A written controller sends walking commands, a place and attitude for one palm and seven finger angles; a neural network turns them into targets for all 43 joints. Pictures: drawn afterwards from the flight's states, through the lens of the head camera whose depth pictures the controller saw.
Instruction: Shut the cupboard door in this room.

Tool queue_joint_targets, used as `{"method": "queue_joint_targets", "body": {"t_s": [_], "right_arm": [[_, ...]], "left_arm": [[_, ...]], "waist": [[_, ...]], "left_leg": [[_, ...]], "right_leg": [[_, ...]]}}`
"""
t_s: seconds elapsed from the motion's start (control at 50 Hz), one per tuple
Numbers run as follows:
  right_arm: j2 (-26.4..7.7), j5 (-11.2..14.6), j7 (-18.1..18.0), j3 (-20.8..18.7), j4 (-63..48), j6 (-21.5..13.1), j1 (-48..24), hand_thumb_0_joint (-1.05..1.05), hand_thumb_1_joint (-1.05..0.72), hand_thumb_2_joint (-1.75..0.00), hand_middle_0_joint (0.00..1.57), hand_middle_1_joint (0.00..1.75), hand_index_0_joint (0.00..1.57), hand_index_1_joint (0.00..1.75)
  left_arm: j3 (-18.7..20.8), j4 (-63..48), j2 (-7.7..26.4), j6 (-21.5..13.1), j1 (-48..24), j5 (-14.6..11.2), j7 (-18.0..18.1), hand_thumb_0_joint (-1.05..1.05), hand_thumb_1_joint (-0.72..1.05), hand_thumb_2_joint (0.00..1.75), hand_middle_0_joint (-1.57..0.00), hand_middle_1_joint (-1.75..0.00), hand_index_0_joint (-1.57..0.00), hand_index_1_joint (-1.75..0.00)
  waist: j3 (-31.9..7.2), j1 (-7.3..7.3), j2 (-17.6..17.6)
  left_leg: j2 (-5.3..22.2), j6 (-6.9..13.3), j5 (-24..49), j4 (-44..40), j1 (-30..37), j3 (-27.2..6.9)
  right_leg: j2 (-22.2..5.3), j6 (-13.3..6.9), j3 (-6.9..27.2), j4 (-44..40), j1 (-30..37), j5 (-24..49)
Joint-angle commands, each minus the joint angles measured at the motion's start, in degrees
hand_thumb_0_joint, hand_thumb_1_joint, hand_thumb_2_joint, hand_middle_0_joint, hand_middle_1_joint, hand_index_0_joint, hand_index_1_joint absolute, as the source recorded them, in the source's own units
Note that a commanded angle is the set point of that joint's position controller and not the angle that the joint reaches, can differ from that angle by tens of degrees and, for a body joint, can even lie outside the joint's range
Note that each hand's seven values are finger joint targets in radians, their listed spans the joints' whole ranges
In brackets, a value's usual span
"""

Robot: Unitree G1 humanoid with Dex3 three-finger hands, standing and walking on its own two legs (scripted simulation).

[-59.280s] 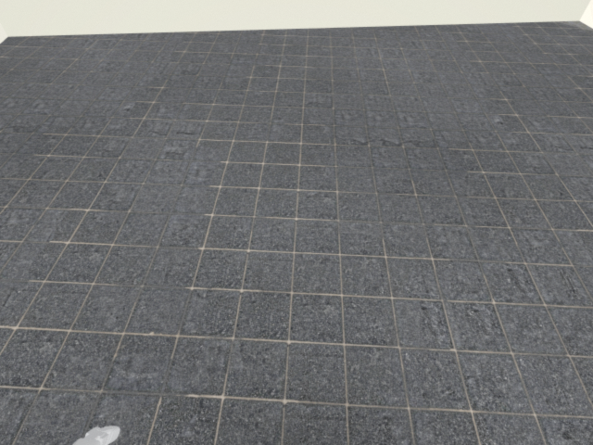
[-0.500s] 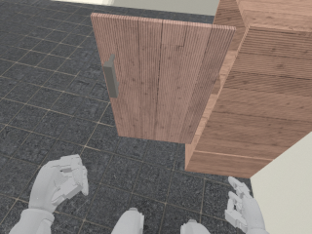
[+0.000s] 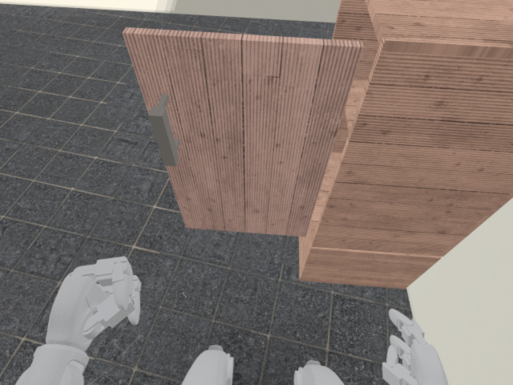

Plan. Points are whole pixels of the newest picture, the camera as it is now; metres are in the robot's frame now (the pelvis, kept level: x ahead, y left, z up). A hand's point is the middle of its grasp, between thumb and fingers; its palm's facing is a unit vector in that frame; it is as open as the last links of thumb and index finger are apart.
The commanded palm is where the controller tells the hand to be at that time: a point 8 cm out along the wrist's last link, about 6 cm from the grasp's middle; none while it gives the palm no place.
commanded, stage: raise the hand and make a fist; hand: left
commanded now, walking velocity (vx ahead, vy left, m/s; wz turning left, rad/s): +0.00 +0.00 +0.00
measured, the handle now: (167, 130) +0.54 +0.21 +0.06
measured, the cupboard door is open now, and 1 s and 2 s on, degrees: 90 90 89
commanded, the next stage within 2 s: bring the fist close to the handle in 0.08 s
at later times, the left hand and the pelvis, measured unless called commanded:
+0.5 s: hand (147, 255) +0.29 +0.18 +0.06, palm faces -0.06 -1.00 -0.03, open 3.1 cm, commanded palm +0.28 +0.23 +0.06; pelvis +0.00 +0.00 +0.00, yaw +0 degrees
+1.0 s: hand (170, 194) +0.39 +0.17 +0.06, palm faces -0.03 -1.00 -0.03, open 3.1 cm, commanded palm +0.38 +0.22 +0.06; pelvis +0.00 +0.00 +0.01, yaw -1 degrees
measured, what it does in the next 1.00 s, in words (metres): stands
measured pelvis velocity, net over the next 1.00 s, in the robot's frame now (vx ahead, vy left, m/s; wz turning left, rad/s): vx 0.00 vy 0.00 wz -0.02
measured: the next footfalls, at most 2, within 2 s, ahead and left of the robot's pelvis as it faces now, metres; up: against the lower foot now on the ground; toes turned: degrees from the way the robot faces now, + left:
none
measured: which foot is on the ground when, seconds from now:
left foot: down 0.00-1.00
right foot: down 0.00-1.00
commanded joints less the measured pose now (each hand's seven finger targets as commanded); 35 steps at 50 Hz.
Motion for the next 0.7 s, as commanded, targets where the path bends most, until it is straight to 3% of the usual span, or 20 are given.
{"method": "queue_joint_targets", "body": {"t_s": [0.0,0.02,0.1,0.16,0.22,0.26,0.3,0.34,0.38,0.44,0.5,0.58,0.6,0.64,0.68], "right_arm": [[-6.8,-0.1,-0.5,-3.3,-8.7,-3.1,-3.4,0.00,-0.90,-0.90,0.20,0.30,0.20,0.30],[-6.5,-0.1,-0.4,-3.2,-8.9,-3.0,-3.5,0.00,-0.90,-0.90,0.20,0.30,0.20,0.30],[-6.7,0.0,-0.5,-3.4,-8.7,-2.7,-3.5,0.00,-0.90,-0.90,0.20,0.30,0.20,0.30],[-6.5,0.1,-0.5,-3.3,-8.9,-2.6,-3.5,0.00,-0.90,-0.90,0.20,0.30,0.20,0.30],[-7.1,-0.1,-0.8,-2.9,-7.8,-2.7,-3.3,0.00,-0.90,-0.90,0.20,0.30,0.20,0.30],[-7.2,0.0,-0.8,-2.7,-7.3,-3.1,-3.4,0.00,-0.90,-0.90,0.20,0.30,0.20,0.30],[-7.7,0.0,-1.1,-2.7,-6.7,-2.9,-3.0,0.00,-0.90,-0.90,0.20,0.30,0.20,0.30],[-7.5,0.2,-1.0,-2.7,-6.5,-3.0,-3.2,0.00,-0.90,-0.90,0.20,0.30,0.20,0.30],[-7.8,0.3,-0.9,-2.7,-6.2,-2.7,-2.9,0.00,-0.90,-0.90,0.20,0.30,0.20,0.30],[-7.6,0.2,-0.7,-2.6,-6.0,-2.2,-2.7,0.00,-0.90,-0.90,0.20,0.30,0.20,0.30],[-8.0,0.1,-0.5,-2.7,-5.1,-1.4,-2.3,0.00,-0.90,-0.90,0.20,0.30,0.20,0.30],[-7.8,0.0,0.1,-2.8,-4.4,-0.5,-1.7,0.00,-0.90,-0.90,0.20,0.30,0.20,0.30],[-8.2,-0.1,0.1,-2.9,-4.0,-0.2,-1.4,0.00,-0.90,-0.90,0.20,0.30,0.20,0.30],[-8.0,-0.1,0.4,-2.9,-3.5,0.1,-1.3,0.00,-0.90,-0.90,0.20,0.30,0.20,0.30],[-8.3,-0.1,0.5,-3.1,-2.9,0.6,-0.8,0.00,-0.90,-0.90,0.20,0.30,0.20,0.30]], "left_arm": [[5.2,-11.8,8.4,-3.8,-2.2,-1.1,0.3,0.00,0.90,0.90,-1.30,-1.50,-1.30,-1.50],[4.2,-12.2,7.1,-3.9,-2.2,-1.1,0.2,0.00,0.90,0.90,-1.30,-1.50,-1.30,-1.50],[4.9,-11.3,7.9,-3.6,-2.1,-1.0,0.2,0.00,0.90,0.90,-1.30,-1.50,-1.30,-1.50],[3.9,-11.7,6.8,-3.7,-2.4,-1.1,-0.1,0.00,0.90,0.90,-1.30,-1.50,-1.30,-1.50],[3.7,-10.3,7.8,-4.1,-11.2,-0.7,0.1,0.00,0.90,0.90,-1.30,-1.50,-1.30,-1.50],[2.7,-9.1,6.9,-4.3,-14.5,-0.5,0.1,0.00,0.90,0.90,-1.30,-1.50,-1.30,-1.50],[4.6,-6.3,9.2,-3.5,-17.6,-0.4,0.3,0.00,0.90,0.90,-1.30,-1.50,-1.30,-1.50],[2.6,-5.6,7.4,-2.6,-20.9,0.1,0.2,0.00,0.90,0.90,-1.30,-1.50,-1.30,-1.50],[4.0,-3.8,8.7,-1.6,-22.2,0.5,0.8,0.00,0.90,0.90,-1.30,-1.50,-1.30,-1.50],[2.7,-1.5,7.4,-0.2,-25.8,1.1,1.7,0.00,0.90,0.90,-1.30,-1.50,-1.30,-1.50],[4.2,2.7,8.9,0.5,-28.9,2.0,3.2,0.00,0.90,0.90,-1.30,-1.50,-1.30,-1.50],[3.8,7.3,7.7,-0.3,-34.1,2.7,4.4,0.00,0.90,0.90,-1.30,-1.50,-1.30,-1.50],[5.1,8.8,9.4,-0.5,-35.5,3.1,4.7,0.00,0.90,0.90,-1.30,-1.50,-1.30,-1.50],[3.8,10.3,8.1,-1.5,-39.9,3.5,4.9,0.00,0.90,0.90,-1.30,-1.50,-1.30,-1.50],[5.3,12.6,9.8,-2.3,-42.5,3.9,4.9,0.00,0.90,0.90,-1.30,-1.50,-1.30,-1.50]], "waist": [[-10.7,0.15,-0.2],[-11.1,0.08,-0.1],[-10.8,-0.03,-0.2],[-10.9,-0.37,-0.4],[-9.5,-2.01,-0.7],[-10.4,-1.97,1.2],[-10.4,-1.96,-0.4],[-12.8,-1.94,1.6],[-14.2,-1.33,1.3],[-14.5,-1.54,1.2],[-13.8,-1.46,0.4],[-13.9,-1.75,-0.2],[-13.8,-1.79,-0.5],[-14.3,-2.28,-0.3],[-15.3,-2.10,0.4]], "left_leg": [[-1.3,1.2,10.0,-10.7,8.8,-0.3],[-1.4,1.2,10.3,-10.7,8.7,0.0],[-1.3,1.2,10.3,-10.6,8.9,-0.1],[-1.3,1.2,10.0,-10.7,9.1,0.1],[-1.2,1.4,8.1,-9.5,7.8,-0.1],[-1.2,1.3,7.3,-10.0,8.8,-0.5],[-1.0,1.4,7.1,-10.0,8.5,-0.7],[-1.1,1.4,8.6,-10.5,10.2,-0.3],[-1.0,1.2,9.4,-11.7,11.6,-0.6],[-0.9,1.2,10.7,-12.9,13.2,-0.7],[-0.8,1.0,11.0,-13.5,13.1,-0.7],[-0.8,0.8,11.2,-14.0,13.6,-0.2],[-0.7,0.9,11.4,-13.8,13.2,-0.1],[-0.8,0.8,12.0,-13.8,13.7,0.0],[-0.6,0.7,12.8,-13.7,14.1,0.2]], "right_leg": [[1.4,-1.4,2.5,-10.8,7.3,9.5],[1.1,-1.3,2.6,-11.0,7.7,9.8],[1.4,-1.3,2.3,-10.7,7.2,10.1],[1.1,-1.0,2.4,-11.2,7.2,9.9],[1.2,-1.0,2.9,-11.3,4.6,7.5],[1.2,-1.2,2.4,-10.9,3.8,6.6],[1.4,-1.3,2.6,-11.2,4.1,6.3],[1.0,-1.2,2.5,-11.1,4.7,8.2],[1.0,-1.3,1.9,-11.1,5.6,9.2],[1.0,-1.2,1.4,-11.4,6.2,10.9],[1.0,-1.3,1.2,-11.8,6.3,11.2],[0.8,-1.2,1.3,-12.2,6.4,11.8],[0.8,-1.2,1.5,-12.2,6.6,11.9],[0.7,-1.2,1.7,-12.1,6.6,12.9],[0.7,-1.3,1.8,-11.7,6.6,13.7]]}}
